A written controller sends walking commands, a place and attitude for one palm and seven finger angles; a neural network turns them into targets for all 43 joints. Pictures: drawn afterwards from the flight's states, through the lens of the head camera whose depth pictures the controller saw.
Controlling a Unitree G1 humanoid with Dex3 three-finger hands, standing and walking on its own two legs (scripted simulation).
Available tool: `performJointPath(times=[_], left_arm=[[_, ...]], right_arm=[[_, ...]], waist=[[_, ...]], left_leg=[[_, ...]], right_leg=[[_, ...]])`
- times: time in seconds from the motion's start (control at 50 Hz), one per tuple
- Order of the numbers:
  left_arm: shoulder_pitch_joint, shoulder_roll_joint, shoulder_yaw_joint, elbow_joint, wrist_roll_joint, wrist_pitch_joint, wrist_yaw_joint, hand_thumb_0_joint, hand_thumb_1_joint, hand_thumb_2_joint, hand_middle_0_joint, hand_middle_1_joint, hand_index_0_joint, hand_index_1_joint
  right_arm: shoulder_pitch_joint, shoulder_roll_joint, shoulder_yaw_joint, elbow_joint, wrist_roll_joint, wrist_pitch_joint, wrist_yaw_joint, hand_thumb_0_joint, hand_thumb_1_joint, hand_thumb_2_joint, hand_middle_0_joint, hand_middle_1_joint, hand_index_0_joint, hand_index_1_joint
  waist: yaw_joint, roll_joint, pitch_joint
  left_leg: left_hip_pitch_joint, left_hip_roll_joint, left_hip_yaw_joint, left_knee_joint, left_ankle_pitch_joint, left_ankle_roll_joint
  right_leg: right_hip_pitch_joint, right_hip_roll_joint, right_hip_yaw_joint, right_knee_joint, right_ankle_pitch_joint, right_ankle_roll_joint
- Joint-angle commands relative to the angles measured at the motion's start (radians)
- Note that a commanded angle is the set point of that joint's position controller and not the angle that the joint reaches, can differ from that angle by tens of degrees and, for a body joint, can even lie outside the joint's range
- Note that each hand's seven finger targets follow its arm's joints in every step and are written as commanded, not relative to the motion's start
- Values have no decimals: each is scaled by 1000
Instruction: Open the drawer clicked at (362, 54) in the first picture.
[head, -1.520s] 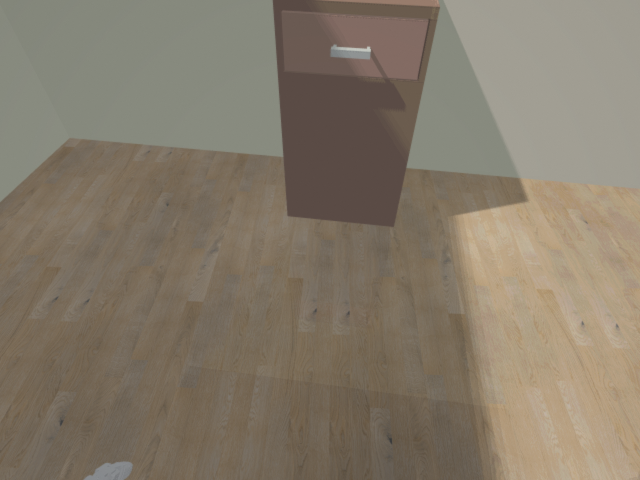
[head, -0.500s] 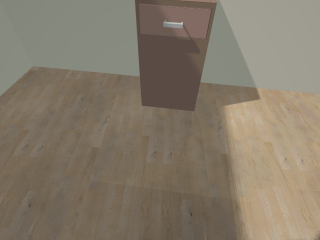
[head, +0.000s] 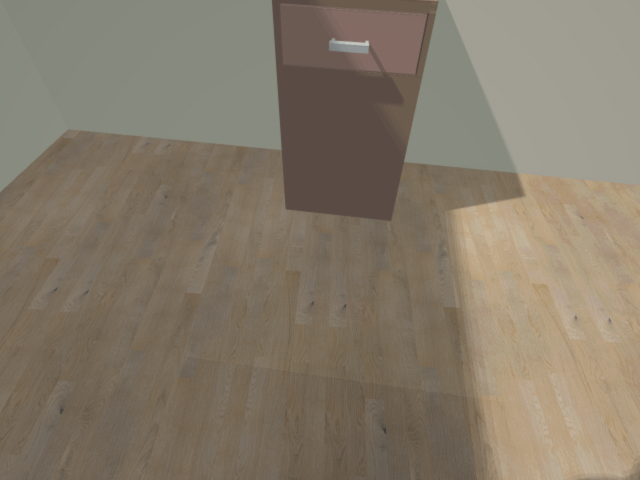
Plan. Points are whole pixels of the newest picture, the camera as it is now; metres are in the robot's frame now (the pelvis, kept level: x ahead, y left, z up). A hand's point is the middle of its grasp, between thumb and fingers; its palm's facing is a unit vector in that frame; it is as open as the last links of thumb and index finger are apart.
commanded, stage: walk to a spot facing it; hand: left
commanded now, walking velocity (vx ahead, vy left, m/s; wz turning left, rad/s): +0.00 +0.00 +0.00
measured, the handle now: (349, 44) +1.33 -0.01 +0.00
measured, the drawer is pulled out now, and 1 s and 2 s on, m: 0.00 0.00 0.00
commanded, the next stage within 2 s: turn to face it in 1.26 s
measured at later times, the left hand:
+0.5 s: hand out of the picture +0.12 +0.14 -0.18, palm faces -0.07 -0.97 -0.22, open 7.3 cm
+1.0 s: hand (252, 400) +0.29 +0.13 -0.20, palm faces -0.16 -0.98 -0.14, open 7.3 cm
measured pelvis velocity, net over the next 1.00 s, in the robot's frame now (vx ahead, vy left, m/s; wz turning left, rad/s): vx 0.33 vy -0.04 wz -0.28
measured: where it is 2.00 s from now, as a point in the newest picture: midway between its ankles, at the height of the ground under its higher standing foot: (362, 390)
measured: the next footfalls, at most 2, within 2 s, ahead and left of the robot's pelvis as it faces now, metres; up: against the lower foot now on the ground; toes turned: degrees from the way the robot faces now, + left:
left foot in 0.90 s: +0.46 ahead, +0.00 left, +0.00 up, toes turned -5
right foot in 1.50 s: +0.55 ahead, -0.27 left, +0.00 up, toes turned -34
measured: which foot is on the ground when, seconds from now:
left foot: down 0.00-0.42, up 0.44-0.88, down 0.90-1.00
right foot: down 0.00-0.90, up 0.92-1.00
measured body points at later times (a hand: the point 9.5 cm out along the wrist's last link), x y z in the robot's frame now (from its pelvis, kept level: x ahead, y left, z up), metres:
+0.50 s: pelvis +0.10 -0.05 -0.02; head +0.10 -0.06 +0.43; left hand +0.12 +0.19 -0.17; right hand +0.02 -0.28 -0.18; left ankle +0.03 +0.10 -0.68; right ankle +0.06 -0.12 -0.75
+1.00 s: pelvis +0.33 -0.04 -0.03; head +0.35 -0.02 +0.42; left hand +0.30 +0.19 -0.19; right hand +0.38 -0.28 -0.16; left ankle +0.42 +0.01 -0.75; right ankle +0.14 -0.12 -0.65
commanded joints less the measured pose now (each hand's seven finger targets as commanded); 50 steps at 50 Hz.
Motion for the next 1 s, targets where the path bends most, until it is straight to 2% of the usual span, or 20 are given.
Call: performJointPath(times=[0.0, 0.04, 0.16, 0.24, 0.28, 0.32, 0.36, 0.38, 0.4, 0.42, 0.5, 0.58, 0.76, 0.8, 0.84, 0.86, 0.88, 0.9, 0.92, 0.98], left_arm=[[-40, 206, 36, -63, -5, -28, 13, 0, 900, 900, -200, -300, -200, -300], [31, 84, 12, -33, -5, -7, 16, 0, 900, 900, -200, -300, -200, -300], [97, 87, 41, -70, 8, 11, -13, 0, 900, 900, -200, -300, -200, -300], [92, 12, 47, -121, 5, -11, -24, 0, 900, 900, -200, -300, -200, -300], [17, -4, 51, -164, 4, -23, -26, 0, 900, 900, -200, -300, -200, -300], [41, -29, 57, -163, 2, -34, -30, 0, 900, 900, -200, -300, -200, -300], [233, -45, 66, -94, 6, -41, -35, 0, 900, 900, -200, -300, -200, -300], [402, 35, 88, -39, 13, -52, -24, 0, 900, 900, -200, -300, -200, -300], [533, 124, 107, -2, 5, -61, -4, 0, 900, 900, -200, -300, -200, -300], [541, 108, 98, 6, -8, -62, 10, 0, 900, 900, -200, -300, -200, -300], [362, -31, 61, -33, 4, -70, 18, 0, 900, 900, -200, -300, -200, -300], [355, -57, 56, -20, 2, -87, 21, 0, 900, 900, -200, -300, -200, -300], [428, -82, 52, 35, 7, -91, 41, 0, 900, 900, -200, -300, -200, -300], [411, -66, 59, 32, 7, -92, 44, 0, 900, 900, -200, -300, -200, -300], [382, -38, 67, 28, 6, -93, 43, 0, 900, 900, -200, -300, -200, -300], [375, -46, 69, 26, 2, -94, 41, 0, 900, 900, -200, -300, -200, -300], [428, -92, 73, 14, -10, -92, 32, 0, 900, 900, -200, -300, -200, -300], [456, -139, 61, -8, -20, -92, 20, 0, 900, 900, -200, -300, -200, -300], [378, -114, 63, -26, -10, -88, 24, 0, 900, 900, -200, -300, -200, -300], [294, -149, 67, -25, 11, -54, 1, 0, 900, 900, -200, -300, -200, -300]], right_arm=[[-50, -204, -36, -62, 5, -22, -18, 0, -900, -900, 200, 300, 200, 300], [14, -79, -7, -35, -3, -5, -14, 0, -900, -900, 200, 300, 200, 300], [75, -105, -37, -61, -13, 5, -10, 0, -900, -900, 200, 300, 200, 300], [187, -137, -64, -64, -8, -20, -20, 0, -900, -900, 200, 300, 200, 300], [250, -120, -73, -52, -8, -35, -22, 0, -900, -900, 200, 300, 200, 300], [236, -92, -70, -54, -13, -41, -24, 0, -900, -900, 200, 300, 200, 300], [156, -71, -64, -68, -13, -39, -24, 0, -900, -900, 200, 300, 200, 300], [129, -14, -54, -91, 0, -43, -16, 0, -900, -900, 200, 300, 200, 300], [57, 47, -37, -151, 2, -53, -8, 0, -900, -900, 200, 300, 200, 300], [40, 11, -46, -155, -4, -57, -9, 0, -900, -900, 200, 300, 200, 300], [56, 76, -54, -101, -14, -41, -1, 0, -900, -900, 200, 300, 200, 300], [111, 106, -61, -92, -12, -17, 11, 0, -900, -900, 200, 300, 200, 300], [-108, 139, -50, -186, 1, -39, 28, 0, -900, -900, 200, 300, 200, 300], [-76, 133, -52, -181, 0, -46, 23, 0, -900, -900, 200, 300, 200, 300], [120, 100, -65, -120, -7, -56, 5, 0, -900, -900, 200, 300, 200, 300], [277, 54, -76, -74, -15, -58, -3, 0, -900, -900, 200, 300, 200, 300], [402, -40, -98, -47, -29, -60, -15, 0, -900, -900, 200, 300, 200, 300], [461, -108, -112, -35, -26, -58, -17, 0, -900, -900, 200, 300, 200, 300], [374, -71, -102, -50, -6, -49, -18, 0, -900, -900, 200, 300, 200, 300], [195, 101, -57, -87, -9, -70, -23, 0, -900, -900, 200, 300, 200, 300]], waist=[[0, 1, -62], [-1, -7, -62], [1, 4, 102], [-35, 167, 108], [-66, 179, 117], [-40, 147, 100], [63, 64, 23], [132, -166, -39], [160, -388, -21], [147, -270, -20], [45, -20, 125], [-5, -81, 100], [46, -117, 144], [21, -122, 117], [-68, -116, 8], [-131, -73, -78], [-155, 106, -212], [-126, 284, -275], [-98, 153, -174], [-9, 43, 85]], left_leg=[[21, 118, -99, -56, 172, 35], [24, 112, -64, -37, 32, 14], [-92, 129, -76, -23, -413, 46], [62, 299, -247, -121, -352, 149], [168, 373, -263, -130, -112, 210], [129, 366, -161, -61, 81, 190], [-64, 251, 31, 183, 93, 94], [-301, 139, 147, 493, -2, 33], [-547, 23, 167, 743, -349, -5], [-581, 61, 55, 827, -342, 11], [-551, 137, 40, 826, -122, -9], [-544, 130, 68, 750, 9, -35], [-510, 96, 126, 402, 82, -2], [-391, 54, 151, 317, 51, 25], [-141, -7, 177, 235, 52, 55], [80, 26, 120, 196, 103, 74], [331, 239, -154, 171, 115, 144], [419, 486, -518, -13, 114, 246], [269, 497, -535, -109, -65, 261], [-123, 369, -215, -190, -135, 129]], right_leg=[[9, -116, 90, -58, 154, -33], [-12, -103, 95, -53, 4, -21], [-199, -43, 156, -2, -370, -65], [-382, 42, 5, 307, -218, -44], [-506, -17, -14, 420, -304, -27], [-421, -52, -24, 360, -307, -30], [-52, -9, -86, 129, -111, -43], [202, -132, 151, -2, -124, -93], [282, -356, 557, -143, 18, -174], [285, -371, 588, -138, 76, -220], [44, -288, 349, -159, 125, -215], [38, -201, 173, -186, 225, -174], [150, -189, 116, -170, 531, -157], [164, -188, 94, -95, 726, -148], [146, -166, 55, 126, 883, -125], [44, -138, 42, 327, 754, -101], [-164, -32, -18, 597, 350, -68], [-356, 82, -28, 942, -320, -56], [-405, 13, 47, 1036, -310, -75], [-394, -95, 38, 983, -92, -49]])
